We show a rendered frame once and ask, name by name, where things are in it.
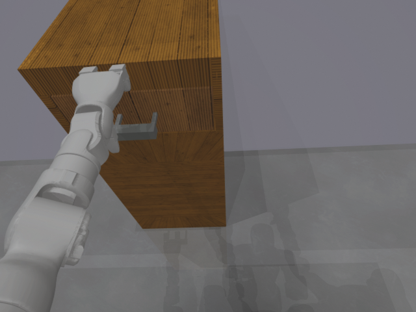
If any left robot forearm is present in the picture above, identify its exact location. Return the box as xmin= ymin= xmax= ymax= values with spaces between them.
xmin=4 ymin=101 xmax=114 ymax=254

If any drawer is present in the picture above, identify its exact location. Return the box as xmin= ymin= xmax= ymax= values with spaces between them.
xmin=50 ymin=86 xmax=214 ymax=132

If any cabinet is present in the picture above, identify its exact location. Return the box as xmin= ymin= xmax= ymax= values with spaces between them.
xmin=18 ymin=0 xmax=226 ymax=229

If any robot left upper arm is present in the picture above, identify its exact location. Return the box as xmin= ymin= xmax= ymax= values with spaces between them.
xmin=0 ymin=196 xmax=92 ymax=312

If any handle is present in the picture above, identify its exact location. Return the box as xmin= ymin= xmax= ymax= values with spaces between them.
xmin=114 ymin=112 xmax=158 ymax=141

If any left robot hand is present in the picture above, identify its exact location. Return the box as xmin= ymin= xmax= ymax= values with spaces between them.
xmin=72 ymin=64 xmax=131 ymax=153

